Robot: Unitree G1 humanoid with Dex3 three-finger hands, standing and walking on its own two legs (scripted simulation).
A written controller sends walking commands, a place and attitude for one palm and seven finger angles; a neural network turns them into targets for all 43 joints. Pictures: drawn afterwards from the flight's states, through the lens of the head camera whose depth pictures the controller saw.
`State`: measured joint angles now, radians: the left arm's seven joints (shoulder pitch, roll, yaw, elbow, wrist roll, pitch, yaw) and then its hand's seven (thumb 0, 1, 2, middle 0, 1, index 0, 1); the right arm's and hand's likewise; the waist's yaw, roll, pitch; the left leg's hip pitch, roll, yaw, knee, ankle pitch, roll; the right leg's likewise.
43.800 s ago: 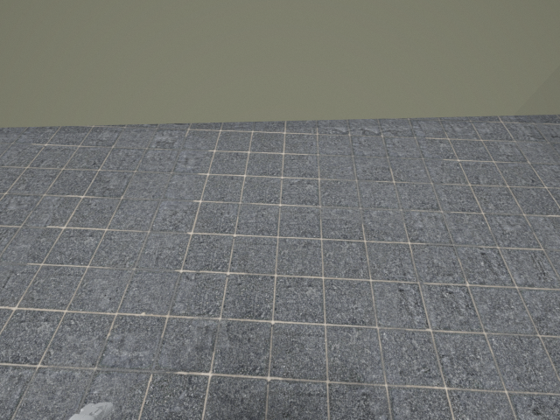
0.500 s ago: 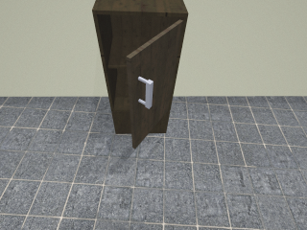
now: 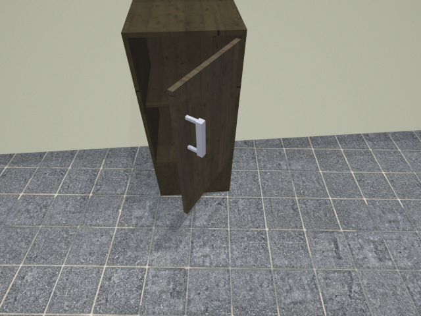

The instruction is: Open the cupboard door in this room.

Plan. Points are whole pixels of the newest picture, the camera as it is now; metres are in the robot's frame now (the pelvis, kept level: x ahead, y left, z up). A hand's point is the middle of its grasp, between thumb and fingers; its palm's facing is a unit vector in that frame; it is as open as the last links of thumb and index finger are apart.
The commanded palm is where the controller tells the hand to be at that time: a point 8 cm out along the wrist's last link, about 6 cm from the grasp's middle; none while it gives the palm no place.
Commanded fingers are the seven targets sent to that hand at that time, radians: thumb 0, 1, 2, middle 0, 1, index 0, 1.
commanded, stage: let the arm hang, fingers relaxed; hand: left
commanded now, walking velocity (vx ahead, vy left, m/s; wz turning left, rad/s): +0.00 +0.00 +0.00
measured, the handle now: (195, 136) +0.60 +0.08 -0.05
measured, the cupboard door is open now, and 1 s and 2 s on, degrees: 52 52 52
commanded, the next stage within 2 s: look to check the result in 0.16 s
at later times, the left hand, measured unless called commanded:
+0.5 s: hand out of the picture +0.00 +0.16 -0.17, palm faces +0.06 -0.98 -0.19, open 7.4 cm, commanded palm none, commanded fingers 0.00 0.90 0.90 -0.20 -0.30 -0.20 -0.30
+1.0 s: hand out of the picture +0.02 +0.15 -0.18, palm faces +0.03 -0.98 -0.19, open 7.4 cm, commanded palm none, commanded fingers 0.00 0.90 0.90 -0.20 -0.30 -0.20 -0.30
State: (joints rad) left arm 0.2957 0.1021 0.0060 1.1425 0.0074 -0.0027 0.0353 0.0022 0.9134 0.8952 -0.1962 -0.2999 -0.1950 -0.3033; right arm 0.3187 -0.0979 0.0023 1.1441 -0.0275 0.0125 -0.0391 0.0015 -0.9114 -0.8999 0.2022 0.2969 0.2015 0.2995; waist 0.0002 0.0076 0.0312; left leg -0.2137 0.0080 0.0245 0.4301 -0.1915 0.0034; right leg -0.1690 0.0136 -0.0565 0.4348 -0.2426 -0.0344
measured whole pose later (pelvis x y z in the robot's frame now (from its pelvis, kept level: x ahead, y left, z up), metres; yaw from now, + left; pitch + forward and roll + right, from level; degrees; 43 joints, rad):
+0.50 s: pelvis +0.02 +0.00 +0.00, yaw +0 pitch -1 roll +0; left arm 0.30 0.12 0.01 1.15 0.00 -0.01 0.04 0.00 0.91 0.90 -0.20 -0.30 -0.19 -0.30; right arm 0.29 -0.11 0.00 1.14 -0.02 0.01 -0.04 0.00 -0.91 -0.90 0.20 0.30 0.20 0.30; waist 0.00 0.01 0.04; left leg -0.20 0.01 0.02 0.42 -0.21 0.00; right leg -0.15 0.02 -0.06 0.42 -0.26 -0.04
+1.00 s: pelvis +0.03 -0.01 +0.00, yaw -3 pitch +0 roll +0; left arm 0.29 0.13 0.03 1.12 0.01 0.01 0.03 0.00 0.91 0.90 -0.20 -0.30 -0.20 -0.30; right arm 0.25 -0.14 -0.02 1.13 -0.02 0.02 -0.05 0.00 -0.92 -0.90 0.20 0.30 0.20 0.30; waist 0.01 0.01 0.05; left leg -0.19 0.04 0.06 0.46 -0.25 -0.02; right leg -0.16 0.04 -0.02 0.45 -0.28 -0.05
